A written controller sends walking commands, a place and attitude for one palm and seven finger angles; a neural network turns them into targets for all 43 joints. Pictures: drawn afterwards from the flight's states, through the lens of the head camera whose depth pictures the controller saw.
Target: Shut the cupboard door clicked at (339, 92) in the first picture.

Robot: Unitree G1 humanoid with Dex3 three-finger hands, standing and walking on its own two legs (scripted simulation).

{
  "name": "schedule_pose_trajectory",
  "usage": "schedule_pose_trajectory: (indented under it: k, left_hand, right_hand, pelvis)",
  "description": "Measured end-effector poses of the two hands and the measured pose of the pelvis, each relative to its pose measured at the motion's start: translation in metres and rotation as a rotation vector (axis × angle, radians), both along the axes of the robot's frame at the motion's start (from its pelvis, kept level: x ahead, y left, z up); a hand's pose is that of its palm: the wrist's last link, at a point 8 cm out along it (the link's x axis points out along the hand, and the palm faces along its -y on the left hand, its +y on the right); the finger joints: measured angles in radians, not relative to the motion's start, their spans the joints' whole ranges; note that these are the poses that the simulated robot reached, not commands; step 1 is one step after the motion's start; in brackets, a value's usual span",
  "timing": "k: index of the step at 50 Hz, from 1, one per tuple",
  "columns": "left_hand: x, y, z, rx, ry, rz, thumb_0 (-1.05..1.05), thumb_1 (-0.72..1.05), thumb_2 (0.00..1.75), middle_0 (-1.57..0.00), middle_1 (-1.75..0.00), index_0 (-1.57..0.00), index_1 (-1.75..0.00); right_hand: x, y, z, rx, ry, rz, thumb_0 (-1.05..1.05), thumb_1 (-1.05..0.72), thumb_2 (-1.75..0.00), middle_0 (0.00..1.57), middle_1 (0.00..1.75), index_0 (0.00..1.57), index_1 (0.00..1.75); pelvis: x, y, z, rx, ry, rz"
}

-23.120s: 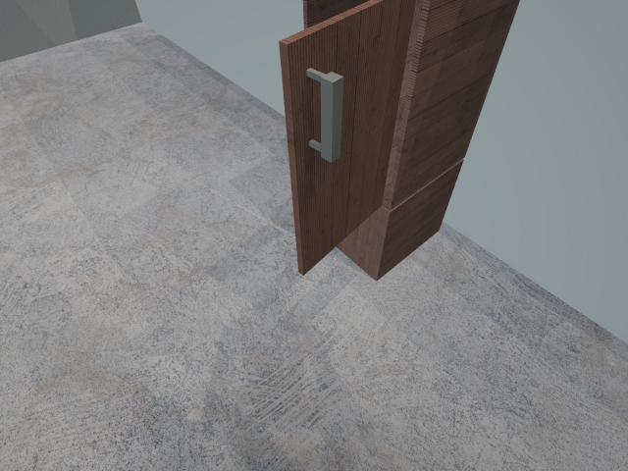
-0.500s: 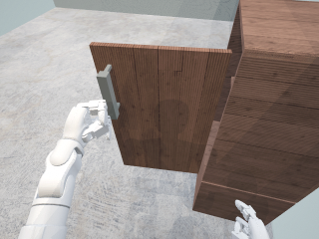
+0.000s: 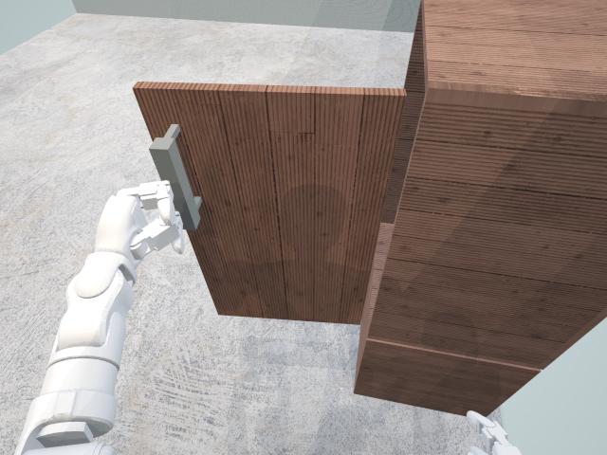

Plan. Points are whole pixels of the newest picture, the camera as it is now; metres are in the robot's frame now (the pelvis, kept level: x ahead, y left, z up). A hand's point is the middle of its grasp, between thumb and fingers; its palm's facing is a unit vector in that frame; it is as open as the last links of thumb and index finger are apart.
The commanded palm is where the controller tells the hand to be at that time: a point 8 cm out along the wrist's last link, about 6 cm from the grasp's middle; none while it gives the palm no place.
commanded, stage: bring the fist close to the handle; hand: left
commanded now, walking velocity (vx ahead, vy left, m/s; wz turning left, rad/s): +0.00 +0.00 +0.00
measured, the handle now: (182, 178) +0.47 +0.20 +0.13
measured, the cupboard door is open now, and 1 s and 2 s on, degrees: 97 83 68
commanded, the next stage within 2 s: push the door shut along its arc in 0.04 s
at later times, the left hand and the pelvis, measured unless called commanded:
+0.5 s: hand (182, 205) +0.40 +0.18 +0.14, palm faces -0.10 -0.99 -0.04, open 3.0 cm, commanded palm +0.40 +0.23 +0.13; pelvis +0.00 -0.01 +0.00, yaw +1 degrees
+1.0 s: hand (202, 178) +0.46 +0.17 +0.14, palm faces -0.23 -0.97 -0.02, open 3.2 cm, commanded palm +0.46 +0.21 +0.13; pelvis +0.00 +0.02 -0.01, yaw +1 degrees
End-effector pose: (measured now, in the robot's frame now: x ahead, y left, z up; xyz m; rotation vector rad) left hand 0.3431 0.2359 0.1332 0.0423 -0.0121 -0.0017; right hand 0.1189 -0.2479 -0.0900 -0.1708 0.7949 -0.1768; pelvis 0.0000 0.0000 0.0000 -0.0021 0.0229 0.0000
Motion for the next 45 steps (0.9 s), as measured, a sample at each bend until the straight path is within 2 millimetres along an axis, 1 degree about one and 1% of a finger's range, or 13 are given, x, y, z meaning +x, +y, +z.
schedule_pose_trajectory:
  k: [3,7,13,17,23,31,37,41,45]
  left_hand:
    - [-0.002,0.000,0.003,0.007,-0.017,-0.004,0.02,0.90,0.90,-1.30,-1.50,-1.30,-1.50]
    - [0.000,-0.004,0.007,0.004,-0.025,-0.022,0.02,0.90,0.90,-1.30,-1.50,-1.30,-1.50]
    - [0.013,-0.011,0.004,0.000,0.015,-0.047,0.02,0.90,0.90,-1.30,-1.50,-1.30,-1.50]
    - [0.026,-0.009,0.004,-0.006,0.019,-0.053,0.02,0.90,0.90,-1.30,-1.50,-1.30,-1.50]
    - [0.039,-0.002,0.004,-0.002,0.013,-0.089,0.02,0.86,0.90,-1.30,-1.50,-1.30,-1.49]
    - [0.058,0.003,0.004,0.002,0.028,-0.137,0.00,0.84,0.92,-1.30,-1.50,-1.30,-1.50]
    - [0.074,-0.005,0.004,0.000,0.034,-0.182,0.01,0.88,0.94,-1.30,-1.50,-1.30,-1.50]
    - [0.087,-0.008,0.003,-0.024,0.033,-0.185,0.01,0.89,0.93,-1.30,-1.50,-1.32,-1.50]
    - [0.097,-0.010,0.004,-0.001,0.031,-0.201,0.01,0.90,0.92,-1.31,-1.50,-1.32,-1.50]
  right_hand:
    - [0.003,-0.001,-0.001,-0.005,-0.001,0.013,0.01,-0.91,-0.90,0.21,0.30,0.20,0.30]
    - [0.010,-0.002,-0.001,-0.005,-0.011,0.026,0.01,-0.91,-0.90,0.21,0.30,0.20,0.30]
    - [0.018,-0.002,0.001,0.001,-0.031,0.028,0.01,-0.91,-0.90,0.21,0.30,0.20,0.30]
    - [0.016,-0.005,0.001,-0.005,-0.022,0.023,0.01,-0.91,-0.90,0.21,0.30,0.20,0.30]
    - [0.003,-0.012,-0.004,-0.024,0.028,0.006,0.01,-0.91,-0.90,0.21,0.30,0.20,0.30]
    - [-0.024,-0.019,-0.014,-0.053,0.127,-0.022,0.01,-0.91,-0.90,0.21,0.30,0.20,0.30]
    - [-0.042,-0.016,-0.019,-0.063,0.181,-0.036,0.01,-0.91,-0.90,0.21,0.30,0.20,0.30]
    - [-0.052,-0.011,-0.022,-0.067,0.210,-0.041,0.01,-0.91,-0.90,0.21,0.30,0.20,0.30]
    - [-0.063,-0.007,-0.023,-0.066,0.229,-0.053,0.01,-0.91,-0.90,0.21,0.30,0.20,0.30]
  pelvis:
    - [-0.002,-0.002,0.000,-0.002,-0.003,0.010]
    - [-0.004,-0.005,-0.001,-0.002,-0.001,0.017]
    - [-0.003,-0.008,-0.001,0.001,0.008,0.019]
    - [-0.003,-0.010,-0.002,0.003,0.015,0.015]
    - [-0.002,-0.010,-0.003,0.000,0.032,0.017]
    - [-0.002,-0.004,-0.006,-0.007,0.059,0.027]
    - [-0.003,0.003,-0.007,-0.011,0.077,0.034]
    - [-0.005,0.007,-0.009,-0.012,0.092,0.034]
    - [-0.004,0.011,-0.010,-0.014,0.109,0.029]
